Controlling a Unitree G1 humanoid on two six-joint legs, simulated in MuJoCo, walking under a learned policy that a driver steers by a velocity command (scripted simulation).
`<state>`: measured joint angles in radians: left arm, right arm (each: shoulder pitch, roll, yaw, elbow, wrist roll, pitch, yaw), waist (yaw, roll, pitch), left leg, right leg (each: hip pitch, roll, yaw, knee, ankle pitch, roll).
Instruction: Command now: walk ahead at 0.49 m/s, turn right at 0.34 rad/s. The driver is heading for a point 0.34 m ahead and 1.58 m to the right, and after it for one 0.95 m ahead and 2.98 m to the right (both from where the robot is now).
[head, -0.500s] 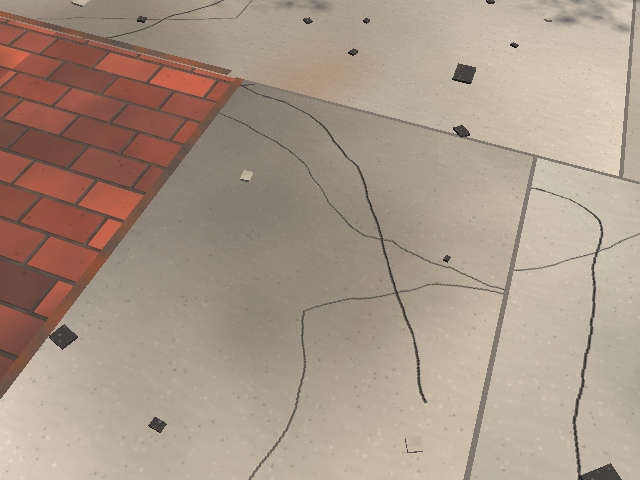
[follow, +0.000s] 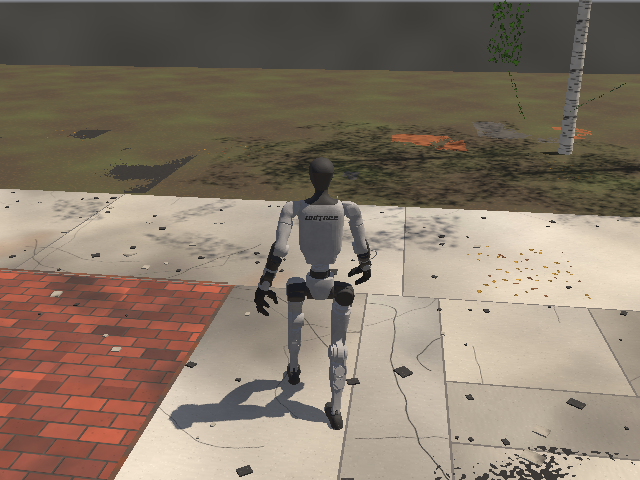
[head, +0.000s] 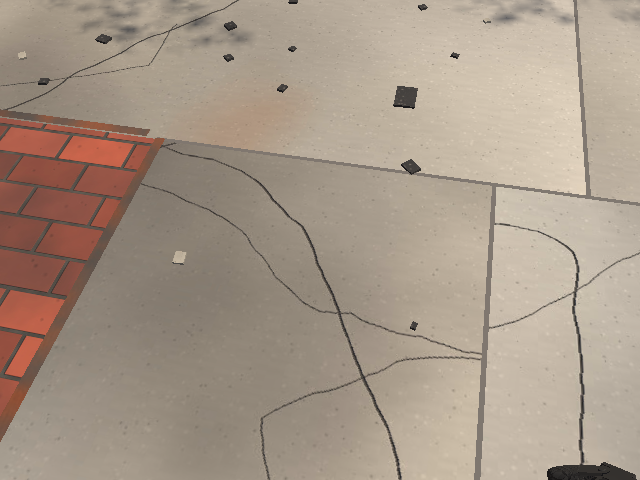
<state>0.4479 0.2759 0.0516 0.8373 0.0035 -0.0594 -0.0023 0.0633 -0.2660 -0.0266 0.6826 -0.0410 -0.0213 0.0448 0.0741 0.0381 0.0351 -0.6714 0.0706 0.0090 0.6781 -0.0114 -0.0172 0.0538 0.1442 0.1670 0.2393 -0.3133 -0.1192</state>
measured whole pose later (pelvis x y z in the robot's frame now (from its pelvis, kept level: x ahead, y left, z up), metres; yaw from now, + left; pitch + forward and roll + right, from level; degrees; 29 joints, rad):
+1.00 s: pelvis +0.57 -0.05 +0.01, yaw -20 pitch +1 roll -1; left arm 0.42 0.27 0.06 0.90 0.00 -0.05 -0.01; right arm 0.09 -0.28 -0.03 0.74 -0.04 -0.02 0.02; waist 0.07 0.04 0.04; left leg -0.67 0.11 -0.04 0.77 -0.07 -0.05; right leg -0.05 0.15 0.12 0.26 -0.23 -0.12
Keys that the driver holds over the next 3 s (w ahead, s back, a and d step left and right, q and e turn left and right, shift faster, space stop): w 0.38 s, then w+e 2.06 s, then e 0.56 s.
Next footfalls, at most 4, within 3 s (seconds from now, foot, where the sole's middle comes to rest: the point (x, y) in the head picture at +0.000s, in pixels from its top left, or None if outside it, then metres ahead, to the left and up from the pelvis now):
0.10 left None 0.25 0.11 -0.77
0.64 right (413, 447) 0.53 -0.10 -0.77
1.16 left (380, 299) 0.88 -0.03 -0.77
1.68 right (515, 274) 0.97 -0.36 -0.77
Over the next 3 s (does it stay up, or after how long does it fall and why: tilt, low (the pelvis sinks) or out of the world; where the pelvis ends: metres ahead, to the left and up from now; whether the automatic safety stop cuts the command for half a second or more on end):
stays up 1.20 -0.69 0.00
